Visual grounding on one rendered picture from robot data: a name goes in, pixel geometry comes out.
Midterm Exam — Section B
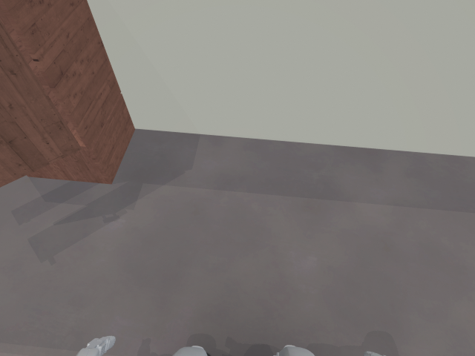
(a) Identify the left robot hand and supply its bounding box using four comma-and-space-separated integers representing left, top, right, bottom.
76, 336, 116, 356

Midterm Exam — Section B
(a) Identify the cupboard door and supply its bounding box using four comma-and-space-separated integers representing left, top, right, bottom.
0, 20, 82, 187

